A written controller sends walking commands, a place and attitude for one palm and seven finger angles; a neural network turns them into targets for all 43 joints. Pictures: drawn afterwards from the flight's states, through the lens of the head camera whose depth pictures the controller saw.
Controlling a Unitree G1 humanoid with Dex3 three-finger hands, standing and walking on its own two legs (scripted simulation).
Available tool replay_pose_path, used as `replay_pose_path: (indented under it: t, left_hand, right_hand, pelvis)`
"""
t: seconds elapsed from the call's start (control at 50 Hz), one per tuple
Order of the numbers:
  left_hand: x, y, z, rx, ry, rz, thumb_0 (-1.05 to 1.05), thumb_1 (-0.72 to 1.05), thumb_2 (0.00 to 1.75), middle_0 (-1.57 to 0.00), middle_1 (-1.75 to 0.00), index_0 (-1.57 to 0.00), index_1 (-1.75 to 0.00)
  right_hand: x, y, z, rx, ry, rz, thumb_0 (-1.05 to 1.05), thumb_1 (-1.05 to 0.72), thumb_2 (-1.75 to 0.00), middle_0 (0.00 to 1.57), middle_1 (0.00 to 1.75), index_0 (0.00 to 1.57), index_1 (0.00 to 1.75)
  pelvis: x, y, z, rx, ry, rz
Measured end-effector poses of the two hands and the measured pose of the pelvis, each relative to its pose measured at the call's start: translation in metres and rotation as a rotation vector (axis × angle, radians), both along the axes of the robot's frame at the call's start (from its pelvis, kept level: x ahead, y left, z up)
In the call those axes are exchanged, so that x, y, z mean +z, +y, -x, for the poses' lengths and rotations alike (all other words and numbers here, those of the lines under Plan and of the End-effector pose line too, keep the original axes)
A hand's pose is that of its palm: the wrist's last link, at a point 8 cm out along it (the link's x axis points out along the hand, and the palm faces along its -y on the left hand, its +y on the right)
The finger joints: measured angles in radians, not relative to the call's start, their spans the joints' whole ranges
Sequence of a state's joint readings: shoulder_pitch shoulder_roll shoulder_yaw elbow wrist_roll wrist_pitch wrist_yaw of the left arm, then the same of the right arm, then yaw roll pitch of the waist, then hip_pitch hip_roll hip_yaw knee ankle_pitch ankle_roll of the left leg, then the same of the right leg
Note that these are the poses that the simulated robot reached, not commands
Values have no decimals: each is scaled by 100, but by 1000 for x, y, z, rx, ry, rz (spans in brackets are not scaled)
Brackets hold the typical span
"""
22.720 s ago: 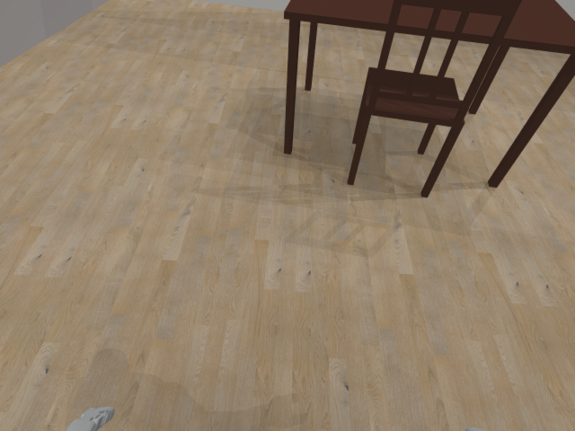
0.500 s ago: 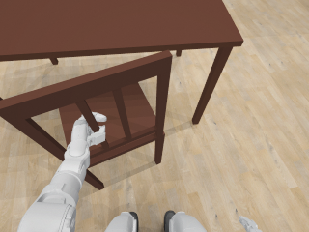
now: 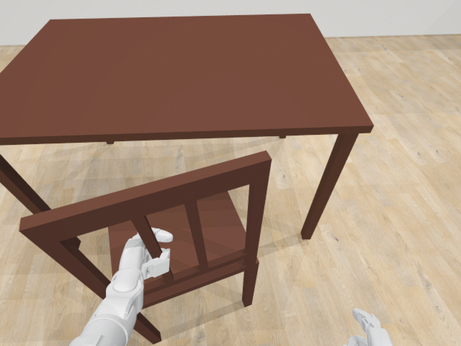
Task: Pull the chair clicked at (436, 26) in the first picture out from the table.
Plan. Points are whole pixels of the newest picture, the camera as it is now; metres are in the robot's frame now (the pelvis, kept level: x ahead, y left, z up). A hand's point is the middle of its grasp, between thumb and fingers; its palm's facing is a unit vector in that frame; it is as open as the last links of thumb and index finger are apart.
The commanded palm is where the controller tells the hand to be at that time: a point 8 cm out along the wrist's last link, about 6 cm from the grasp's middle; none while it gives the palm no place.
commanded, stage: stop walking, hand still on the chair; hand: left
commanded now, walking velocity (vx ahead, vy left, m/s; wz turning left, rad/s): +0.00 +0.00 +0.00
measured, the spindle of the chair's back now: (156, 252) +0.31 +0.18 -0.09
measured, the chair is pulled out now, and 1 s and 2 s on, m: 0.19 0.19 0.19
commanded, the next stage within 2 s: open the thumb and straighten the fingers in 0.30 s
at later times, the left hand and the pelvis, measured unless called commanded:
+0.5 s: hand (163, 260) +0.29 +0.16 -0.07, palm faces +0.07 -0.98 -0.18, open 5.5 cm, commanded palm +0.26 +0.20 -0.05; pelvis +0.01 +0.00 +0.00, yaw +0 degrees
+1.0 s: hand (162, 257) +0.30 +0.16 -0.08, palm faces +0.06 -0.98 -0.19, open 15.7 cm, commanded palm +0.27 +0.21 -0.05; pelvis -0.01 +0.02 -0.04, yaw +0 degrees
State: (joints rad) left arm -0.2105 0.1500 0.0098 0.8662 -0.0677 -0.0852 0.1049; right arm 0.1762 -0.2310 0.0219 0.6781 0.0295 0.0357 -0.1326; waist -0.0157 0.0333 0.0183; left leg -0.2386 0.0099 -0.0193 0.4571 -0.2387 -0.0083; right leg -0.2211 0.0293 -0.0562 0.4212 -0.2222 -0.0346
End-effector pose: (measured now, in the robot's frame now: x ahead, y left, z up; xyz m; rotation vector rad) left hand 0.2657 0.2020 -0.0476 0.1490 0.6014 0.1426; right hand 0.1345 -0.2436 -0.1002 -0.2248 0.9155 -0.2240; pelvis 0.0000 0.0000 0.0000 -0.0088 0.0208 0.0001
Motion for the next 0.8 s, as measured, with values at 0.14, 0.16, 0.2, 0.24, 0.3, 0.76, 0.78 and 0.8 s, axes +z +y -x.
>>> replay_pose_path:
  t: [0.14, 0.16, 0.2, 0.24, 0.3, 0.76, 0.78, 0.8]
  left_hand:
    - [0, 0, 0, 4, 3, -1, 5, 69, 75, -18, -110, -50, -145]
    - [0, 0, 0, 4, 3, -1, 5, 69, 75, -19, -110, -50, -145]
    - [0, 0, 0, 4, 4, -2, 5, 69, 75, -19, -110, -50, -145]
    - [0, 0, 0, 4, 4, -2, 5, 69, 75, -19, -110, -50, -145]
    - [0, 0, 0, 4, 4, -3, 5, 69, 75, -19, -110, -50, -145]
    - [-1, 13, -13, -34, -38, -29, 0, -18, 37, -38, -126, -45, -131]
    - [-2, 13, -12, -33, -30, -28, 0, -24, 34, -38, -122, -44, -127]
    - [-2, 13, -12, -33, -25, -27, 0, -29, 32, -37, -118, -42, -122]
  right_hand:
    - [-3, 4, -9, 11, 11, -19, 1, -90, -90, 20, 30, 21, 30]
    - [-4, 4, -9, 12, 15, -21, 1, -90, -90, 20, 30, 21, 30]
    - [-5, 5, -9, 12, 23, -23, 1, -90, -90, 20, 30, 21, 30]
    - [-6, 4, -9, 11, 31, -25, 1, -90, -90, 20, 30, 21, 30]
    - [-6, 3, -7, 8, 38, -25, 1, -90, -90, 20, 30, 21, 30]
    - [-19, -3, 2, 3, -59, -51, 1, -91, -90, 20, 30, 20, 30]
    - [-20, -1, 3, 5, -60, -52, 1, -91, -90, 20, 30, 20, 30]
    - [-21, 2, 3, 7, -60, -54, 1, -91, -90, 20, 30, 20, 30]
  pelvis:
    - [1, -1, -10, 4, -3, -3]
    - [1, -1, -11, 5, -4, -3]
    - [1, -1, -13, 6, -5, -3]
    - [1, -2, -14, 7, -7, -3]
    - [1, -2, -15, 8, -9, -3]
    - [-30, 12, 1, -4, 122, 0]
    - [-31, 13, 2, -4, 124, 1]
    - [-32, 15, 3, -4, 125, 1]
